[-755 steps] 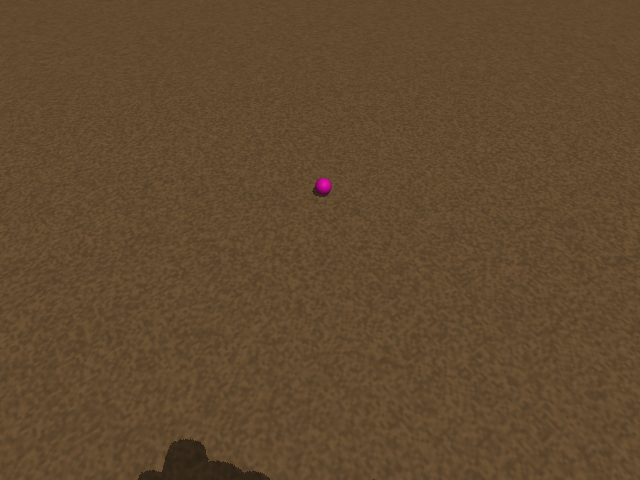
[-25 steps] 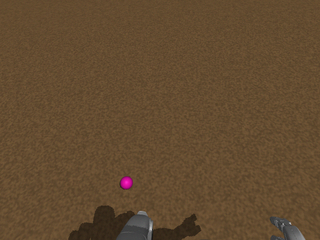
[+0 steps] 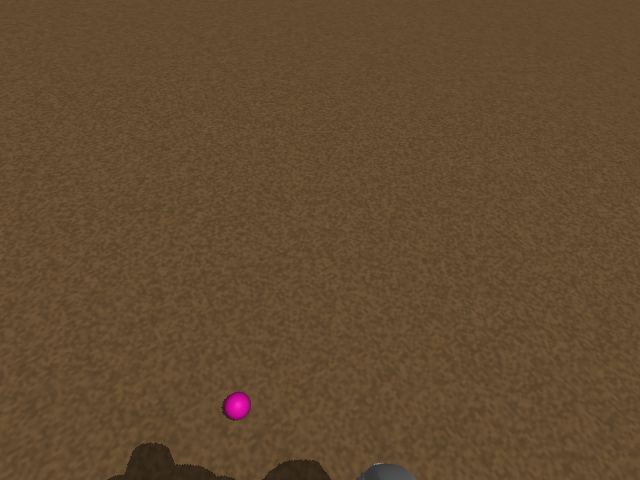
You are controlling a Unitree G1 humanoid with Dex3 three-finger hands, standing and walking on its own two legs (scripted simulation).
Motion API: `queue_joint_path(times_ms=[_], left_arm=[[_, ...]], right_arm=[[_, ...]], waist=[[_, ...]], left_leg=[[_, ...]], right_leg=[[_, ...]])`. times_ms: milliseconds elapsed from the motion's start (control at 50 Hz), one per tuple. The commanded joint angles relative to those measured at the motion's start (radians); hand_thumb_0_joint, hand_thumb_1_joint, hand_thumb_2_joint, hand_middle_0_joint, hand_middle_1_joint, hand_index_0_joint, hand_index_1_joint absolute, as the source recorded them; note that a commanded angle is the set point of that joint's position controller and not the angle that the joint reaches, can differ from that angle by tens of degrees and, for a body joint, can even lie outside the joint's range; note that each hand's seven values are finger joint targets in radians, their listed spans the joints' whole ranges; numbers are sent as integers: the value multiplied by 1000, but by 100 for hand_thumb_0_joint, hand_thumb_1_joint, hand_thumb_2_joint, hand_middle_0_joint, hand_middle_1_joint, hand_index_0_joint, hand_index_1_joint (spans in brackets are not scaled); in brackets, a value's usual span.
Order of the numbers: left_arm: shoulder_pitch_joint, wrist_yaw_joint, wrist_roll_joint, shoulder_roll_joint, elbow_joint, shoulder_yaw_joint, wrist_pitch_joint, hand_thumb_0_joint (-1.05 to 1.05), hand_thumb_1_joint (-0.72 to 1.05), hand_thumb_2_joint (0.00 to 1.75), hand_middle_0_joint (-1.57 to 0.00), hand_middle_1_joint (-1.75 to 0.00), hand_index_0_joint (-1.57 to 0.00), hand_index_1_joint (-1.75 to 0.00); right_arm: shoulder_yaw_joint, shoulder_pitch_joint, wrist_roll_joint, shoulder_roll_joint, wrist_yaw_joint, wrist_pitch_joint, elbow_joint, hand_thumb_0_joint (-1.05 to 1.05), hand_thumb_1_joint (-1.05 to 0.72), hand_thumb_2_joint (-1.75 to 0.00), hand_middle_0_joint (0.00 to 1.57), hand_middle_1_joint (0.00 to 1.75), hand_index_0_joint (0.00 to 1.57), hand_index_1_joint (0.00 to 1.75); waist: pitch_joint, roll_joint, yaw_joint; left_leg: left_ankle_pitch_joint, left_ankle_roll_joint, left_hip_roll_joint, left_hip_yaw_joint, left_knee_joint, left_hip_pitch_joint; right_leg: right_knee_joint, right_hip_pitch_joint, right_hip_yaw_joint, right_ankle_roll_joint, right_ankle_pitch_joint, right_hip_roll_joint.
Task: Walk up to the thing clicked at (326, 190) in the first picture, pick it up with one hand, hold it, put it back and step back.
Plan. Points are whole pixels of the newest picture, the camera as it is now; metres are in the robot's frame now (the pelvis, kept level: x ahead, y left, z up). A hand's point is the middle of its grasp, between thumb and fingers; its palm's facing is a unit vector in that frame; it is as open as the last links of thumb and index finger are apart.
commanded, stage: walk up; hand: left
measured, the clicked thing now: (237, 405) +0.46 +0.21 -0.73
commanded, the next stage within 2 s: none
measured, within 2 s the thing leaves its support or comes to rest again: neither
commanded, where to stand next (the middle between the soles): +0.07 -0.02 m, yaw +0 degrees
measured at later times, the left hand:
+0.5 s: hand out of the picture +0.06 +0.24 -0.13, palm faces +0.02 -0.90 -0.43, open 7.4 cm
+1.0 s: hand out of the picture +0.06 +0.23 -0.14, palm faces -0.01 -0.93 -0.37, open 7.4 cm
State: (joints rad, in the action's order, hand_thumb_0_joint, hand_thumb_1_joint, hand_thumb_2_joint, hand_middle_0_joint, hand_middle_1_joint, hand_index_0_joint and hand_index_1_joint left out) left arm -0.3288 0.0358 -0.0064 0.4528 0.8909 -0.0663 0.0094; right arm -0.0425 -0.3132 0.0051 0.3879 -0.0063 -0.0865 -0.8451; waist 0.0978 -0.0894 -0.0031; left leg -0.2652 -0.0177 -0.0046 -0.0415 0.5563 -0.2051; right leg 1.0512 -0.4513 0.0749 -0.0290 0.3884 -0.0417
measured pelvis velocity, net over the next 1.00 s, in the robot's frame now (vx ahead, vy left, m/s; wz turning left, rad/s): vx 0.00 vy -0.03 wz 0.02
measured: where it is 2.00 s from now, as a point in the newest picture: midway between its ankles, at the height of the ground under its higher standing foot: outside the picture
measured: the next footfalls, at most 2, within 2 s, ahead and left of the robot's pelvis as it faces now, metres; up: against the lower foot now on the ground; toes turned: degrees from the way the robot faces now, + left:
right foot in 0.22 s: +0.11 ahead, -0.16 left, +0.00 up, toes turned -1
left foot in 0.52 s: -0.05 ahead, +0.09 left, +0.00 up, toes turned +4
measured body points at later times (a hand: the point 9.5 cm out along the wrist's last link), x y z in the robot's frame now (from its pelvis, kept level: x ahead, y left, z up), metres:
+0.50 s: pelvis -0.05 -0.03 -0.01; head -0.01 -0.05 +0.43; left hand +0.06 +0.29 -0.10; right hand +0.04 -0.34 -0.15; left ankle -0.09 +0.09 -0.71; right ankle +0.06 -0.15 -0.73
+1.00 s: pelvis +0.00 -0.03 +0.00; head +0.02 -0.04 +0.44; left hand +0.06 +0.28 -0.11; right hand +0.05 -0.35 -0.13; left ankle -0.01 +0.09 -0.68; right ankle +0.08 -0.15 -0.73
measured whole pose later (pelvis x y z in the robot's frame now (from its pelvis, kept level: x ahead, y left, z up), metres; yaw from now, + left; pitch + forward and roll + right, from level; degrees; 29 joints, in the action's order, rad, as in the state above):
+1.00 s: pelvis +0.00 -0.03 +0.00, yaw +1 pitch -4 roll +0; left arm -0.26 0.03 -0.01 0.36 0.89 -0.03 -0.07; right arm -0.05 -0.30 0.01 0.43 -0.04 -0.01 -0.89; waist 0.11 0.04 0.00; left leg -0.50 -0.05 0.02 0.01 1.01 -0.37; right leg 0.59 -0.31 -0.02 -0.05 0.21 0.00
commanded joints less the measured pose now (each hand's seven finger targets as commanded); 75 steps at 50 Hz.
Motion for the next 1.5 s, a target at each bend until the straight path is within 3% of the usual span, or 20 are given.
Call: queue_joint_path(times_ms=[0, 120, 180, 220, 280, 360, 420, 480, 500, 520, 540, 620, 780, 820, 860, 880, 1100, 1160, 1320, 1480], left_arm=[[-11, -26, 28, 117, -45, -38, 1, 0, 90, 90, -20, -30, -20, -30], [30, -57, 28, 144, -57, -40, 7, 0, 90, 90, -20, -30, -20, -30], [47, -62, -11, 193, -56, -61, -17, 0, 90, 90, -20, -30, -20, -30], [113, -63, -14, 286, -121, -71, -21, 0, 90, 90, -20, -30, -20, -30], [205, -82, -14, 208, -138, -57, -21, 0, 90, 90, -20, -30, -20, -30], [145, -74, -46, 171, -124, -58, -41, 0, 90, 90, -20, -30, -20, -30], [70, -51, -51, 241, -115, -92, -38, 0, 90, 90, -20, -30, -20, -30], [135, -46, -37, 242, -113, -84, -17, 0, 90, 90, -20, -30, -20, -30], [151, -52, -36, 162, -127, -58, -12, 0, 90, 90, -20, -30, -20, -30], [199, -60, -19, 64, -163, -33, -23, 0, 90, 90, -20, -30, -20, -30], [295, -70, -26, 203, -162, -68, -38, 0, 90, 90, -20, -30, -20, -30], [101, -17, -9, 167, -56, -51, -59, 0, 90, 90, -20, -30, -20, -30], [58, -44, -2, 116, -17, -28, -82, 0, 90, 90, -20, -30, -20, -30], [-91, -35, -18, 207, -5, -70, -92, 0, 90, 90, -20, -30, -20, -30], [-79, -31, -12, 321, -30, -86, -99, 0, 90, 90, -20, -30, -20, -30], [-50, -28, 0, 294, -45, -80, -97, 0, 90, 90, -20, -30, -20, -30], [132, -31, 5, 134, -62, -7, -40, 0, 90, 90, -20, -30, -20, -30], [85, -41, 21, 124, -19, 1, -19, 0, 90, 90, -20, -30, -20, -30], [74, -37, 4, 115, 89, -5, -33, 0, 90, 90, -20, -30, -20, -30], [180, -31, 9, 139, 129, 24, -40, 0, 90, 90, -20, -30, -20, -30]], right_arm=[[-48, 119, 6, 235, 34, 11, 74, 0, -90, -90, 20, 30, 20, 30], [-70, 174, 1, 258, 31, 103, 115, 0, -90, -90, 20, 30, 20, 30], [-49, 125, -31, 193, 31, 126, 99, 0, -90, -90, 20, 30, 20, 30], [-47, 96, -37, 168, 55, 145, 91, 0, -90, -90, 20, 30, 20, 30], [-71, 83, -39, 219, 51, 149, 59, 0, -90, -90, 20, 30, 20, 30], [-69, 43, -4, 234, 14, 115, 11, 0, -90, -90, 20, 30, 20, 30], [-65, 45, 15, 239, -20, 96, 14, 0, -90, -90, 20, 30, 20, 30], [-79, -119, 35, 204, -33, 88, -51, 0, -90, -90, 20, 30, 20, 30], [-100, -182, 56, 236, -31, 85, -70, 0, -90, -90, 20, 30, 20, 30], [-108, -91, 78, 323, -27, 82, -22, 0, -90, -90, 20, 30, 20, 30], [-114, -42, 52, 372, -29, 79, 11, 0, -90, -90, 20, 30, 20, 30], [-84, 62, 25, 283, -6, 19, 21, 0, -90, -90, 20, 30, 20, 30], [-68, 36, 25, 237, -15, 72, 32, 0, -90, -90, 20, 30, 20, 30], [-45, -90, 2, 187, -19, 53, 45, 0, -90, -90, 20, 30, 20, 30], [-64, -51, 9, 258, -14, 55, 47, 0, -90, -90, 20, 30, 20, 30], [-75, -16, 15, 286, -13, 55, 41, 0, -90, -90, 20, 30, 20, 30], [-63, -47, 21, 177, -4, 41, -66, 0, -90, -90, 20, 30, 20, 30], [-70, 89, 19, 322, 12, 24, -17, 0, -90, -90, 20, 30, 20, 30], [-40, 162, 7, 254, 12, 30, -54, 0, -90, -90, 20, 30, 20, 30], [-12, 251, -7, 207, 14, 31, -117, 0, -90, -90, 20, 30, 20, 30]], waist=[[71, 308, -28], [-108, 317, -9], [-155, 47, -22], [-196, -166, -31], [-183, -39, 6], [-271, -113, -44], [-193, -196, -60], [-135, -94, 61], [-82, 134, 114], [27, 410, 90], [166, 206, 121], [50, 192, 23], [-16, 227, 1], [-182, -32, -40], [-153, -89, -57], [-66, 7, -48], [-60, -8, 32], [-20, 258, 9], [-116, 259, -17], [-134, 115, 1]], left_leg=[[760, -209, 247, 94, -154, -225], [542, -169, 198, 108, 33, -74], [255, -62, 108, 71, 297, -179], [-447, -13, -76, 150, 680, -254], [-280, 6, -72, 234, 859, -268], [-232, 35, -46, 107, 558, -317], [-435, 3, -33, 39, 242, -262], [-189, -47, -70, -79, -155, 160], [-263, -73, -1, 94, -339, 317], [-649, -123, 294, 615, -437, 205], [-777, -208, 419, 737, -494, -44], [-353, -162, 237, 326, -366, 60], [219, -140, 170, 90, -45, -64], [83, -103, 91, 67, 297, -172], [-394, -60, 0, 99, 559, -398], [-361, -58, 40, 146, 564, -407], [45, 2, 8, 8, 30, 108], [-350, -168, 383, 549, -342, -182], [154, -95, 225, 209, -101, -60], [73, -32, 162, 134, -152, -5]], right_leg=[[-26, 84, -18, 39, -31, 10], [-283, 130, -97, 37, -77, 28], [-544, 297, 0, 1, -527, -34], [-608, 207, 423, -272, -877, -390], [-550, 156, 255, -223, -636, -261], [-669, 350, 252, -164, 294, -182], [-721, 323, 298, -193, 381, -242], [-658, 10, 74, -52, 305, -126], [-407, -219, -64, 32, 293, -7], [-88, -481, -122, 34, 259, 137], [-96, -446, 56, 30, 146, 27], [-125, -216, 38, 23, -86, 23], [-543, 252, -137, 15, -224, 69], [-605, 540, 51, -44, -30, 6], [-815, 476, 699, -270, 395, -374], [-847, 373, 640, -275, 459, -360], [-566, -127, 85, -96, 74, -88], [-229, 5, 7, 1, 129, 50], [-537, 223, -61, -2, -101, 26], [-603, 246, 39, -16, -282, -53]])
